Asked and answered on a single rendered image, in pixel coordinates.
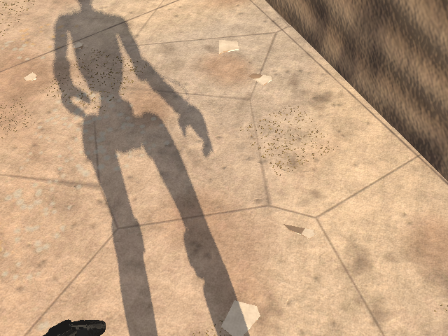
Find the left robot hand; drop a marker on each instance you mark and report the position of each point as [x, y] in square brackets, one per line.
[78, 328]

